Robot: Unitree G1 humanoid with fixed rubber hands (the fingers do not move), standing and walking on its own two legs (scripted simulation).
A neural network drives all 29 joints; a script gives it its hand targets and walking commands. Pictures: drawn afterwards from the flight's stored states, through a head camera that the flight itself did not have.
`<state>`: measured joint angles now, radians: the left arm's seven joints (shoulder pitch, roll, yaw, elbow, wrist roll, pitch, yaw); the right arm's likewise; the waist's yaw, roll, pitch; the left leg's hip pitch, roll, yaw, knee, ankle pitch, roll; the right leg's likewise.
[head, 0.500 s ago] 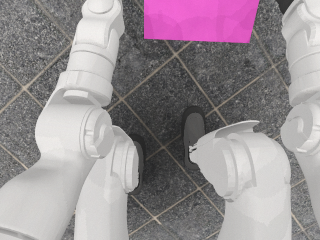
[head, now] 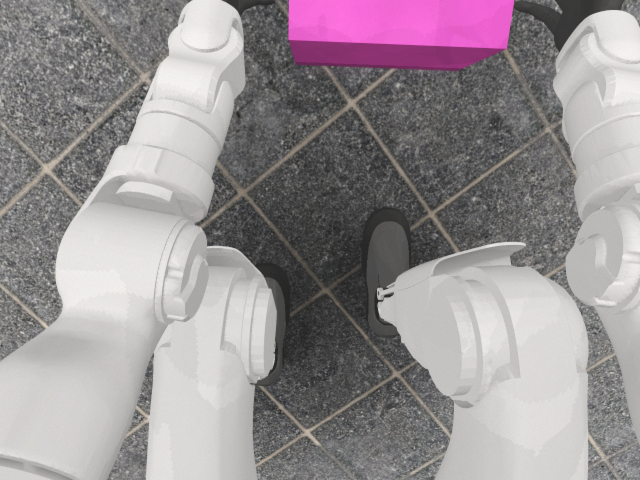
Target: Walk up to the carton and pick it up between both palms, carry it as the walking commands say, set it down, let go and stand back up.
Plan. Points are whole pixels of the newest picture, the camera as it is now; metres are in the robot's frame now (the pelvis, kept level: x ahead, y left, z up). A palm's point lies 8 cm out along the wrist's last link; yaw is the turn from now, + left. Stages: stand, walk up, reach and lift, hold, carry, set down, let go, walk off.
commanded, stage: set down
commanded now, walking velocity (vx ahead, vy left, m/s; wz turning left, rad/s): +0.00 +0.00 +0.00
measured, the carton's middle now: out of the picture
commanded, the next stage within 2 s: let go in 1.90 s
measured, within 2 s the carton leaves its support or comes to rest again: neither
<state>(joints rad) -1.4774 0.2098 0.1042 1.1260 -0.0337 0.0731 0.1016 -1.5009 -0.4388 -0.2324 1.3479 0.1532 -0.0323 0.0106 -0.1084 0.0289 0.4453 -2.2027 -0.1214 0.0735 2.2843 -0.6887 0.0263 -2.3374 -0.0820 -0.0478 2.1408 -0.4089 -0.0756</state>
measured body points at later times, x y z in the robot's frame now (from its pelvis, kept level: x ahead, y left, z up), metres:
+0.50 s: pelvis -0.02 -0.01 +0.00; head +0.35 -0.06 +0.24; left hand +0.56 +0.06 -0.17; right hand +0.50 -0.32 -0.17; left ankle +0.09 +0.09 -0.32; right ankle +0.15 -0.11 -0.32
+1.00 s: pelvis +0.00 +0.00 +0.10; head +0.33 -0.05 +0.41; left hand +0.57 +0.07 -0.02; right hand +0.50 -0.32 -0.01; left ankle +0.09 +0.09 -0.32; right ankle +0.15 -0.11 -0.32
